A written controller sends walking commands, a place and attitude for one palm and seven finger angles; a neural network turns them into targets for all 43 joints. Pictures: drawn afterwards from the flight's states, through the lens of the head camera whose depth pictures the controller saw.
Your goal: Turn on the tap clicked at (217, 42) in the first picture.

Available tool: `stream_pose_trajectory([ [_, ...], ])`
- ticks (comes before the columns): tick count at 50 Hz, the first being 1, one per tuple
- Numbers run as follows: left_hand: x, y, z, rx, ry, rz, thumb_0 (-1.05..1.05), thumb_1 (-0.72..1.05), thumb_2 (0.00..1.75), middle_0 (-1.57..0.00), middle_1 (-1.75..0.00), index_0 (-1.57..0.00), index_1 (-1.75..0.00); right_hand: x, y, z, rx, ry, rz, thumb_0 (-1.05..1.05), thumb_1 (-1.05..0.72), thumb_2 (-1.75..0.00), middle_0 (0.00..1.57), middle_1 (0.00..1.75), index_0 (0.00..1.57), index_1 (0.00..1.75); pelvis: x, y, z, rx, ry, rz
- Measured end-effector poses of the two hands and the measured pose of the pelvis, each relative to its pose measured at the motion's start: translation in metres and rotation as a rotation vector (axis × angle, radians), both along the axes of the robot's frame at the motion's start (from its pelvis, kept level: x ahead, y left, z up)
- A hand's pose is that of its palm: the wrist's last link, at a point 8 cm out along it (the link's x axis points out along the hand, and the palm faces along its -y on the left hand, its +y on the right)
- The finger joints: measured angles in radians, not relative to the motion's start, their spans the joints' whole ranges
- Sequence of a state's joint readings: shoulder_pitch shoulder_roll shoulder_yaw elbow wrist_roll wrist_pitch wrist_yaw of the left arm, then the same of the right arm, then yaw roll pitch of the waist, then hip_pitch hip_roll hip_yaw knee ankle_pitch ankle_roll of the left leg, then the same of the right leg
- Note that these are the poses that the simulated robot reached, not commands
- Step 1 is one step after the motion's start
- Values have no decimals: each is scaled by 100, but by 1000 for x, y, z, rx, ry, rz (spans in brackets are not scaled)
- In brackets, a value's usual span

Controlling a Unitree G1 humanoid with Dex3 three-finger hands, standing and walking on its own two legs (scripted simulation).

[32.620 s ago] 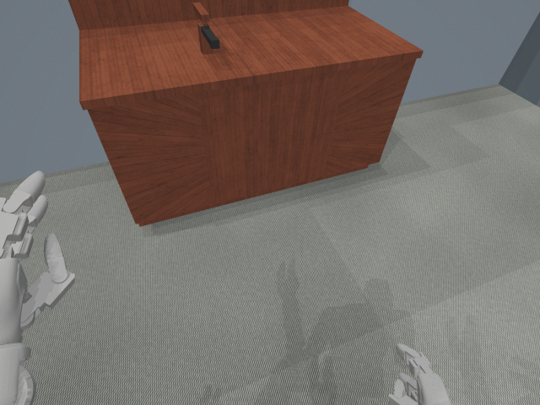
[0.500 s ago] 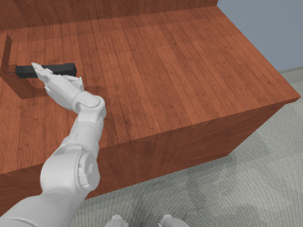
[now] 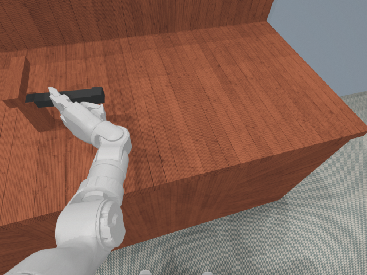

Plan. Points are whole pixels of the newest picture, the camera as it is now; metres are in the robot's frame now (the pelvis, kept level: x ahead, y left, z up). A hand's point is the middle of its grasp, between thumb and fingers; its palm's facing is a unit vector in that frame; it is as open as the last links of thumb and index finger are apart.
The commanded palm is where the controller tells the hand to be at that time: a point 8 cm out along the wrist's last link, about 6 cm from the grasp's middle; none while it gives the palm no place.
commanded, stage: lift the hand up off the lever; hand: left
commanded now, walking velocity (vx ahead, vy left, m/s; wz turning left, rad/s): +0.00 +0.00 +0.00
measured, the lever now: (98, 95) +0.52 +0.18 +0.08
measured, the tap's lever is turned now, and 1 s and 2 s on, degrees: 83 83 83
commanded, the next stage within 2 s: draw the hand back beside the body in 1.90 s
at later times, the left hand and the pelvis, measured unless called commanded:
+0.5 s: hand (97, 110) +0.45 +0.17 +0.10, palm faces +0.78 -0.62 -0.10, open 7.9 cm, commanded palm +0.40 +0.18 +0.11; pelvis -0.01 +0.00 +0.01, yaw +1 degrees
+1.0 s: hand (98, 102) +0.45 +0.16 +0.12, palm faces +0.78 -0.62 -0.10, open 7.9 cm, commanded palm +0.40 +0.18 +0.12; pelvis -0.02 -0.01 +0.01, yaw +1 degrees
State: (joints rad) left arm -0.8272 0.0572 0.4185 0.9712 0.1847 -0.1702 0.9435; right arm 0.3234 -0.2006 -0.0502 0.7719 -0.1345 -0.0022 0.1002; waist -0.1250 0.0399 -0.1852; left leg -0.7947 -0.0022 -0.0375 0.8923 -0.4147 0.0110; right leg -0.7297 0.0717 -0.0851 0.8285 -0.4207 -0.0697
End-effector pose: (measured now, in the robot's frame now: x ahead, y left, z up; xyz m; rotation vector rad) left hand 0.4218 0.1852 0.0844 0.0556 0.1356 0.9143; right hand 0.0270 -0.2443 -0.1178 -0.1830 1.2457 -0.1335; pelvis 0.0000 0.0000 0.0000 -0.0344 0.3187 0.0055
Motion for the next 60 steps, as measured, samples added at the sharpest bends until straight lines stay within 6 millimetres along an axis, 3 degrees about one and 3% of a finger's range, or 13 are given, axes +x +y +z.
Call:
stream_pose_trajectory([
  [10, -14, 12, 9, -3, -17, 2, 2, 90, 90, -15, -15, -15, -15, 30, 5, 5, -1, -67, 37, 0, -90, -89, 20, 30, 20, 30, 0, 4, 3, -3, -33, 11],
  [18, -20, 2, 18, -9, -10, -35, 2, 90, 90, -15, -15, -15, -15, 40, 8, 5, 6, -96, 58, 0, -90, -89, 20, 30, 20, 30, -5, 4, 5, -1, -54, 19],
  [25, -24, -1, 21, -20, 8, -5, 2, 90, 90, -15, -15, -15, -15, 37, 8, 6, 10, -113, 53, 0, -90, -89, 20, 30, 20, 30, -10, 1, 6, 4, -60, 13],
  [34, -28, 5, 36, 24, -27, -1, 2, 90, 90, -15, -15, -15, -15, 18, 0, 6, 4, -88, 33, 0, -90, -89, 20, 30, 20, 30, -15, -4, 8, 7, -75, 14],
  [41, -30, 0, 33, -23, 9, 1, 2, 90, 90, -15, -15, -15, -15, 11, -8, 11, -16, -83, 22, 1, -90, -89, 20, 30, 20, 30, -17, -7, 12, 9, -86, 16],
  [50, -23, -8, 44, 9, -12, -11, 2, 90, 90, -15, -15, -15, -15, 15, -11, 11, -15, -100, 11, 1, -90, -89, 20, 30, 20, 30, -15, -8, 13, 15, -85, 7],
  [60, -30, 0, 50, -7, -14, 22, 2, 90, 90, -15, -15, -15, -15, 30, -9, 15, 5, -130, 18, 1, -90, -89, 20, 30, 20, 30, -8, -11, 18, 21, -102, 2],
])
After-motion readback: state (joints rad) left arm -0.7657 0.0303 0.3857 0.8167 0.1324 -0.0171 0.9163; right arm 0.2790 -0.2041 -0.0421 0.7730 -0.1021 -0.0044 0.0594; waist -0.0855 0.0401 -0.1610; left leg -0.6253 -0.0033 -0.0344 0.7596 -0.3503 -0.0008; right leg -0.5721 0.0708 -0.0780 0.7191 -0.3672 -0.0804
